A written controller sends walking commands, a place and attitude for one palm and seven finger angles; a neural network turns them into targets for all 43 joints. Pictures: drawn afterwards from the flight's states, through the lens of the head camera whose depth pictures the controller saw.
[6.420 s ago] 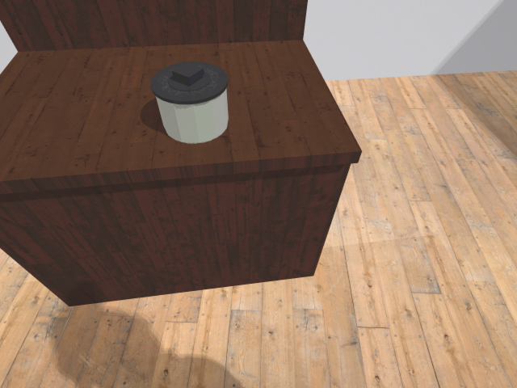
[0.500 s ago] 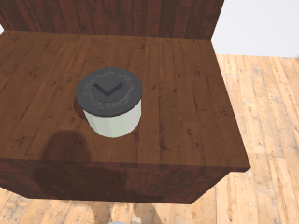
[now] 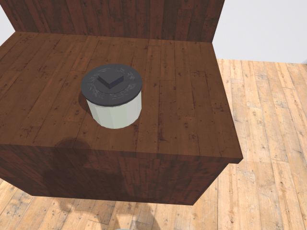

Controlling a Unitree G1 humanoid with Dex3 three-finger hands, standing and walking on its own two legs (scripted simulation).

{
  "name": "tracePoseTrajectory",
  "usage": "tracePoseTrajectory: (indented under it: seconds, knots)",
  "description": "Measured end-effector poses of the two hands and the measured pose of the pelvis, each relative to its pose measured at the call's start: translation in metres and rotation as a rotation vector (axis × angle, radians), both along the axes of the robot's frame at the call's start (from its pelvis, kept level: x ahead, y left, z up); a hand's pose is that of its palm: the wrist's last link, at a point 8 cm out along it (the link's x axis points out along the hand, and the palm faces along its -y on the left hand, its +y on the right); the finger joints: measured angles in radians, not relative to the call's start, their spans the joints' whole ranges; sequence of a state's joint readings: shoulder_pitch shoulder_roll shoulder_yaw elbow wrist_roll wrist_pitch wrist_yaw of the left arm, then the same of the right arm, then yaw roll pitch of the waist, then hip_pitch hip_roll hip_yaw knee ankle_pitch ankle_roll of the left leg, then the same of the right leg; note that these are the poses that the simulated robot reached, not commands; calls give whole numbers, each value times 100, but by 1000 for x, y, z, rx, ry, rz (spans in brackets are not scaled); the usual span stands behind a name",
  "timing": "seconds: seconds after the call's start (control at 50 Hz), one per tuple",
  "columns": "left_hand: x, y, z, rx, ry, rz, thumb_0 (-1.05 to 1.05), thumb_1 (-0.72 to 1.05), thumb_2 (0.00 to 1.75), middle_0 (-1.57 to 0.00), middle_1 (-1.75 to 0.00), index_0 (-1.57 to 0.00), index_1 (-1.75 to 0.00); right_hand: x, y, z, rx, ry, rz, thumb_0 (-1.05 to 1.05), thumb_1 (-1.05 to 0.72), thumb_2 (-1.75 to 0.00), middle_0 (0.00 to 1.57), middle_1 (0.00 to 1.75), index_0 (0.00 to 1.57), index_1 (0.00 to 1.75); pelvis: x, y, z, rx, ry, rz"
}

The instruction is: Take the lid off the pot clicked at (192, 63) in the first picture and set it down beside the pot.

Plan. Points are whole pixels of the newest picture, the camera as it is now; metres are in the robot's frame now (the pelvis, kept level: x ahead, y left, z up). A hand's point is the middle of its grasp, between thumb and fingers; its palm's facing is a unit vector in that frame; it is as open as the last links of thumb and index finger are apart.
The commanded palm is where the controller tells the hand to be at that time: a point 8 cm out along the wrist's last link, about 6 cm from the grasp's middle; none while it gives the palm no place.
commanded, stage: come to a stop and stand still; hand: left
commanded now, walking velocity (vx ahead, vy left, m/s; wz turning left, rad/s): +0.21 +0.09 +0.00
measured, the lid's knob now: (111, 77) +0.49 +0.16 +0.11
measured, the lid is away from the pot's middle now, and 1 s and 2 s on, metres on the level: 0.00 0.00 0.00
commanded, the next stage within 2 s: look again from close up in 1.44 s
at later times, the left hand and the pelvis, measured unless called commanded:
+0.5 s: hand out of the picture -0.06 +0.16 -0.17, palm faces +0.03 -0.99 -0.14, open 7.4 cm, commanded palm none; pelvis +0.00 +0.01 +0.00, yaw -1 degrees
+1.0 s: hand out of the picture +0.02 +0.21 -0.18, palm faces +0.03 -0.98 -0.17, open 7.4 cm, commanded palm none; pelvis +0.00 +0.04 +0.00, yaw -1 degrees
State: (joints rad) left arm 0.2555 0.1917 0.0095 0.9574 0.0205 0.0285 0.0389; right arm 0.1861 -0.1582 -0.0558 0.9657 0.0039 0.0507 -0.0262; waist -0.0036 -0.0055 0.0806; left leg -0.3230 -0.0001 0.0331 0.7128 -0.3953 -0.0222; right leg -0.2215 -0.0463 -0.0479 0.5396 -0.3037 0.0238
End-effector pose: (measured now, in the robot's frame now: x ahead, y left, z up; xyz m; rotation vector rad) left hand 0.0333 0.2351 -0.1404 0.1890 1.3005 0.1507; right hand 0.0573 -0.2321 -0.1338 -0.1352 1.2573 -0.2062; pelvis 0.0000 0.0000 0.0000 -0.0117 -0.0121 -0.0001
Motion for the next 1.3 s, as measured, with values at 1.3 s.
tracePoseTrajectory:
  seconds: [1.3]
  knots:
    - [-73, 35, -7, -65, 102, 37, 1, 91, 90, -20, -30, -19, -30, -66, 55, 8, -14, 92, 39, 1, -92, -90, 20, 30, 20, 30, -15, 51, 6, -9, -13, -10]
